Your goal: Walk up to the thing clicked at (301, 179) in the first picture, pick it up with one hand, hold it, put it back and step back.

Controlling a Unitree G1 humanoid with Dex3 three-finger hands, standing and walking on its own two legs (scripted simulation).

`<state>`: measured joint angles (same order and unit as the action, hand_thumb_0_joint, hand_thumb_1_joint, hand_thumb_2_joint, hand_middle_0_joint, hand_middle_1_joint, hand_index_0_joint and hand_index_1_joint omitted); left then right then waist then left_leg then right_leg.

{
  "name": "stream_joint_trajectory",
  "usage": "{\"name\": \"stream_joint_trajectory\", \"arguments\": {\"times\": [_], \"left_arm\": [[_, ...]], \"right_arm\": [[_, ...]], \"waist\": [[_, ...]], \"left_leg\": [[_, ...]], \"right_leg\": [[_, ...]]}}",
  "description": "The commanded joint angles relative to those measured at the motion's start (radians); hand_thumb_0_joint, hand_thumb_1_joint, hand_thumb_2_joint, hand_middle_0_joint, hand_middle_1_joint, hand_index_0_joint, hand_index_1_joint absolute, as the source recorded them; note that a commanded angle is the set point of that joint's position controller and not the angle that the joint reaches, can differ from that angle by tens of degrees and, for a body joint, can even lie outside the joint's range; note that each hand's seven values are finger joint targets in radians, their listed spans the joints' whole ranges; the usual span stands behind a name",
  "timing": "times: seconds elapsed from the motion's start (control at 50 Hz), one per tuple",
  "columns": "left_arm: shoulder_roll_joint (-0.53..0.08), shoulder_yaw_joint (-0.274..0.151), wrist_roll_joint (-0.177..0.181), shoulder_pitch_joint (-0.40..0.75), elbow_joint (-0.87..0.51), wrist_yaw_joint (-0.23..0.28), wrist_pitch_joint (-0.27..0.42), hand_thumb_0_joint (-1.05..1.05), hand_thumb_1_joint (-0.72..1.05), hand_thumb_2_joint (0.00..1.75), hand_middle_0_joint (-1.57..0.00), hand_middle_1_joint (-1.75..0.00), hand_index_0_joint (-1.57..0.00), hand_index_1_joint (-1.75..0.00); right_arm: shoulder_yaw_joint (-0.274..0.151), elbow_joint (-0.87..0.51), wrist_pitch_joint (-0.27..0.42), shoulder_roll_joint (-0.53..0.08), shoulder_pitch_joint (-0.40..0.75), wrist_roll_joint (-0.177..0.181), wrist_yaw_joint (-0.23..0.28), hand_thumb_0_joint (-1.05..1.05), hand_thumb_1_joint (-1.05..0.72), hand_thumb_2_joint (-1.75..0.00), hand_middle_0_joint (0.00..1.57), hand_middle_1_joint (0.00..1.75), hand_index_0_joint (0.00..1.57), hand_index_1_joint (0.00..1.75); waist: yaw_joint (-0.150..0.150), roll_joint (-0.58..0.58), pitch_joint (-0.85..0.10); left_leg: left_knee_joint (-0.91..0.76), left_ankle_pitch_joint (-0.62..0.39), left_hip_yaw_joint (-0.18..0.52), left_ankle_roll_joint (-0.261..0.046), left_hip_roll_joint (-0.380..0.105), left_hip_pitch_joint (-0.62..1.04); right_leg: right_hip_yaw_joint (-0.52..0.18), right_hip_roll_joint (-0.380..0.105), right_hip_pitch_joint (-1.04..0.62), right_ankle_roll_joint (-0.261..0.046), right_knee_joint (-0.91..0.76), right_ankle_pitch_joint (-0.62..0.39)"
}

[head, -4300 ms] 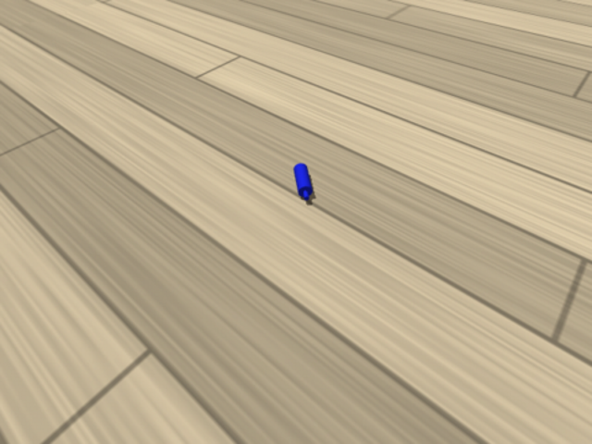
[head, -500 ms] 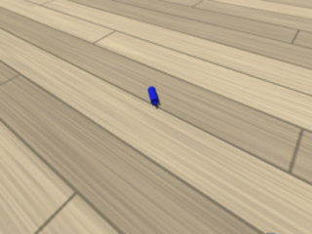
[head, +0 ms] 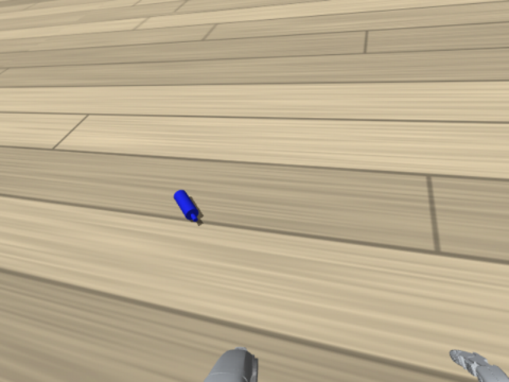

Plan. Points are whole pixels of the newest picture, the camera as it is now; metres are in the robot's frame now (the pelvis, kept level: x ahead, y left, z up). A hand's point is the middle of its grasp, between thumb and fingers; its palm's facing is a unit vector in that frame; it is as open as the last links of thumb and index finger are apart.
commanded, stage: walk up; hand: left
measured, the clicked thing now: (187, 207) +1.07 +0.59 -0.73
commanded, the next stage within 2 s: none
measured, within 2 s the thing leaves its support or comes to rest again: neither
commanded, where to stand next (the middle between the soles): +0.65 +0.75 m, yaw -54 degrees
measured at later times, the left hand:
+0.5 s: hand (103, 258) +0.41 +0.46 -0.13, palm faces -0.34 -0.79 -0.51, open 7.4 cm
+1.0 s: hand (63, 207) +0.60 +0.69 -0.14, palm faces -0.37 -0.66 -0.65, open 7.4 cm
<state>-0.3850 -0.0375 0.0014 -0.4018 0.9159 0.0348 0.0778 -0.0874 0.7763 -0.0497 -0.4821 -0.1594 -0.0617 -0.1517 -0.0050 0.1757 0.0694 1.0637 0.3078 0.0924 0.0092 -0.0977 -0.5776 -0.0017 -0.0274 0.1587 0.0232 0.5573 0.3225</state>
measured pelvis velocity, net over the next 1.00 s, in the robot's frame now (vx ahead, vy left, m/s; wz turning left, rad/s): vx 0.39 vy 0.40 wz -0.46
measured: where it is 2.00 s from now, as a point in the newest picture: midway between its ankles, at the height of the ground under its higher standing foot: (129, 294)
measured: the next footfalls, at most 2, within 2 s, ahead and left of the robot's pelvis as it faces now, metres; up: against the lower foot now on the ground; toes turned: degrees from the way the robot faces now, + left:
left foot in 0.22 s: +0.29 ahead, +0.24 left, +0.00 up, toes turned -5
right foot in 0.60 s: +0.35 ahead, +0.11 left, +0.00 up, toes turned -27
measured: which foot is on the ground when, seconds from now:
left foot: up 0.00-0.20, down 0.22-0.62, up 0.64-0.96, down 0.98-1.00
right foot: down 0.00-0.24, up 0.26-0.58, down 0.60-1.00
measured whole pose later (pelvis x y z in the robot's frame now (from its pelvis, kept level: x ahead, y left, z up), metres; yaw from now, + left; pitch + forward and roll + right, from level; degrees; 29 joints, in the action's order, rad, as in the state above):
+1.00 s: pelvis +0.39 +0.40 -0.05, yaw -27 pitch -1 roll -1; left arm -0.51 -0.09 -0.05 -0.32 0.81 0.10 0.07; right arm -0.15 0.66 -0.08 -0.50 -0.15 -0.07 -0.10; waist 0.00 0.09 0.13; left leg 0.94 0.47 0.07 0.07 -0.11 -0.48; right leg -0.16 -0.20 0.49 0.02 0.85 0.36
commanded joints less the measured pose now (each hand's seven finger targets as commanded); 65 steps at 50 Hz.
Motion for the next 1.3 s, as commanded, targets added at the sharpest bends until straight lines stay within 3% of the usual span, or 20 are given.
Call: {"name": "stream_joint_trajectory", "arguments": {"times": [0.0,0.1,0.18,0.2,0.22,0.26,0.34,0.48,0.56,0.6,0.64,0.74,0.88,0.94,0.98,1.02,1.08,1.18,1.24,1.28], "left_arm": [[-0.406,-0.109,0.001,0.082,-0.107,0.031,0.051,0.0,0.9,0.9,-0.2,-0.3,-0.2,-0.3],[-0.417,-0.119,-0.016,0.031,-0.108,0.045,0.045,0.0,0.9,0.9,-0.2,-0.3,-0.2,-0.3],[-0.398,-0.106,-0.022,0.137,-0.146,0.06,0.02,0.0,0.9,0.9,-0.2,-0.3,-0.2,-0.3],[-0.305,-0.076,-0.023,0.11,-0.155,0.065,0.017,0.0,0.9,0.9,-0.2,-0.3,-0.2,-0.3],[-0.177,-0.036,-0.021,0.021,-0.165,0.071,0.012,0.0,0.9,0.9,-0.2,-0.3,-0.2,-0.3],[-0.277,-0.049,-0.004,-0.054,-0.11,0.085,-0.006,0.0,0.9,0.9,-0.2,-0.3,-0.2,-0.3],[-0.342,-0.085,0.034,-0.047,-0.037,0.052,-0.036,0.0,0.9,0.9,-0.2,-0.3,-0.2,-0.3],[-0.241,-0.058,0.021,0.051,-0.078,0.061,-0.031,0.0,0.9,0.9,-0.2,-0.3,-0.2,-0.3],[-0.267,-0.096,0.015,-0.222,-0.004,0.083,-0.029,0.0,0.9,0.9,-0.2,-0.3,-0.2,-0.3],[-0.389,-0.147,0.0,-0.264,-0.035,0.11,-0.03,0.0,0.9,0.9,-0.2,-0.3,-0.2,-0.3],[-0.415,-0.139,0.014,-0.014,-0.14,0.136,-0.024,0.0,0.9,0.9,-0.2,-0.3,-0.2,-0.3],[-0.352,-0.12,-0.022,0.12,-0.16,0.116,0.013,0.0,0.9,0.9,-0.2,-0.3,-0.2,-0.3],[-0.444,-0.16,-0.05,0.017,-0.15,0.088,0.021,0.0,0.9,0.9,-0.2,-0.3,-0.2,-0.3],[-0.434,-0.153,-0.035,0.15,-0.186,0.089,0.013,0.0,0.9,0.9,-0.2,-0.3,-0.2,-0.3],[-0.217,-0.092,-0.035,0.109,-0.197,0.1,-0.001,0.0,0.9,0.9,-0.2,-0.3,-0.2,-0.3],[-0.288,-0.084,-0.024,0.137,-0.185,0.132,0.002,0.0,0.9,0.9,-0.2,-0.3,-0.2,-0.3],[-0.332,-0.113,0.016,0.016,-0.076,0.105,0.002,0.0,0.9,0.9,-0.2,-0.3,-0.2,-0.3],[-0.253,-0.089,0.027,-0.02,-0.103,0.091,0.008,0.0,0.9,0.9,-0.2,-0.3,-0.2,-0.3],[-0.299,-0.121,0.004,-0.264,-0.049,0.11,0.018,0.0,0.9,0.9,-0.2,-0.3,-0.2,-0.3],[-0.401,-0.151,-0.03,-0.203,-0.127,0.126,0.01,0.0,0.9,0.9,-0.2,-0.3,-0.2,-0.3]], "right_arm": [[-0.075,-0.119,0.004,-0.202,0.039,-0.002,-0.003,0.0,-0.9,-0.9,0.2,0.3,0.2,0.3],[-0.074,-0.165,0.011,-0.174,0.121,0.005,-0.008,0.0,-0.9,-0.9,0.2,0.3,0.2,0.3],[-0.113,-0.106,0.016,-0.195,-0.153,0.005,0.015,0.0,-0.9,-0.9,0.2,0.3,0.2,0.3],[-0.142,-0.06,0.024,-0.259,-0.314,-0.007,0.033,0.0,-0.9,-0.9,0.2,0.3,0.2,0.3],[-0.151,-0.068,0.032,-0.321,-0.328,-0.005,0.055,0.0,-0.9,-0.9,0.2,0.3,0.2,0.3],[-0.157,-0.113,0.039,-0.363,-0.056,0.052,0.074,0.0,-0.9,-0.9,0.2,0.3,0.2,0.3],[-0.119,-0.124,0.045,-0.19,-0.018,0.02,0.082,0.0,-0.9,-0.9,0.2,0.3,0.2,0.3],[-0.088,-0.149,0.041,-0.092,-0.126,-0.016,0.098,0.0,-0.9,-0.9,0.2,0.3,0.2,0.3],[-0.082,-0.236,0.014,-0.086,0.026,-0.017,0.098,0.0,-0.9,-0.9,0.2,0.3,0.2,0.3],[-0.065,-0.249,0.002,-0.051,-0.071,-0.006,0.104,0.0,-0.9,-0.9,0.2,0.3,0.2,0.3],[-0.109,-0.232,-0.031,-0.175,-0.146,-0.017,0.111,0.0,-0.9,-0.9,0.2,0.3,0.2,0.3],[-0.092,-0.175,-0.034,-0.16,-0.116,0.0,0.072,0.0,-0.9,-0.9,0.2,0.3,0.2,0.3],[-0.09,-0.211,-0.027,-0.136,0.001,0.001,0.046,0.0,-0.9,-0.9,0.2,0.3,0.2,0.3],[-0.118,-0.148,-0.016,-0.155,-0.203,-0.009,0.058,0.0,-0.9,-0.9,0.2,0.3,0.2,0.3],[-0.153,-0.125,0.003,-0.273,-0.309,-0.043,0.077,0.0,-0.9,-0.9,0.2,0.3,0.2,0.3],[-0.158,-0.171,0.007,-0.373,-0.101,-0.004,0.091,0.0,-0.9,-0.9,0.2,0.3,0.2,0.3],[-0.102,-0.214,0.006,-0.19,0.0,-0.021,0.103,0.0,-0.9,-0.9,0.2,0.3,0.2,0.3],[-0.083,-0.233,-0.004,-0.154,-0.055,-0.028,0.104,0.0,-0.9,-0.9,0.2,0.3,0.2,0.3],[-0.058,-0.28,-0.018,-0.105,0.054,-0.004,0.095,0.0,-0.9,-0.9,0.2,0.3,0.2,0.3],[-0.039,-0.258,-0.039,-0.069,-0.127,0.007,0.098,0.0,-0.9,-0.9,0.2,0.3,0.2,0.3]], "waist": [[0.049,-0.303,0.095],[0.021,-0.326,0.034],[0.198,-0.277,-0.129],[0.275,-0.067,-0.184],[0.235,0.264,-0.197],[0.069,0.237,-0.122],[0.047,0.074,-0.068],[0.101,-0.006,-0.093],[-0.054,-0.088,-0.16],[-0.092,-0.403,-0.209],[0.008,-0.211,-0.131],[0.077,-0.212,-0.025],[0.005,-0.359,-0.053],[0.136,-0.346,-0.148],[0.2,0.205,-0.111],[0.116,0.283,-0.074],[0.066,0.067,-0.027],[0.077,0.105,-0.096],[-0.094,-0.103,-0.145],[-0.022,-0.257,-0.229]], "left_leg": [[-0.063,-0.154,-0.019,0.028,-0.033,-0.013],[-0.242,-0.124,-0.028,0.025,-0.03,0.048],[-0.417,-0.065,-0.09,-0.029,0.021,0.464],[-0.48,0.028,0.011,-0.05,0.009,0.646],[-0.6,0.068,0.33,-0.037,-0.245,0.723],[-0.899,0.429,0.625,-0.08,-0.29,0.45],[-0.758,0.098,0.042,0.013,-0.103,0.317],[-0.657,-0.643,-0.165,-0.031,-0.086,0.481],[-0.33,-0.638,-0.273,0.065,-0.045,0.221],[0.208,0.315,-0.159,0.135,0.086,-0.229],[0.476,0.285,0.119,0.156,0.011,-0.241],[0.329,0.034,0.07,0.018,-0.015,-0.018],[-0.136,0.124,-0.058,0.003,-0.027,0.055],[-0.379,0.029,-0.136,-0.013,0.023,0.343],[-0.616,-0.028,0.197,-0.029,-0.144,0.477],[-0.743,0.077,0.546,-0.255,-0.315,0.303],[-0.511,-0.191,0.15,-0.241,-0.155,0.304],[-0.414,-0.614,0.041,-0.25,-0.151,0.415],[-0.112,-0.395,-0.103,-0.138,-0.023,0.124],[0.161,0.255,0.002,-0.033,0.04,-0.22]], "right_leg": [[-0.235,-0.159,0.248,-0.166,-0.351,0.207],[-0.161,-0.131,0.16,-0.154,-0.211,-0.08],[-0.117,-0.15,0.221,-0.113,0.184,-0.421],[-0.07,-0.068,0.356,-0.066,0.525,-0.31],[-0.033,0.062,0.574,-0.048,0.778,0.341],[-0.094,-0.002,0.572,-0.122,0.894,0.194],[-0.073,-0.07,0.439,-0.087,0.642,-0.049],[0.101,-0.009,0.364,-0.042,0.253,-0.062],[0.148,0.003,-0.127,-0.101,-0.058,-0.302],[-0.461,-0.376,-0.384,-0.316,-0.124,-0.197],[-0.748,-0.564,-0.128,-0.447,-0.25,0.054],[-0.215,-0.214,0.26,-0.218,-0.185,0.075],[-0.134,-0.161,0.232,-0.208,-0.009,-0.16],[-0.111,-0.167,0.363,-0.157,0.19,-0.29],[0.049,0.112,0.708,-0.062,0.707,0.318],[-0.069,0.042,0.706,-0.095,0.839,0.314],[-0.031,0.018,0.628,-0.074,0.762,0.163],[0.101,0.005,0.429,-0.042,0.352,0.105],[0.008,-0.018,-0.063,-0.064,-0.083,-0.285],[-0.575,-0.36,-0.288,-0.174,-0.088,-0.227]]}}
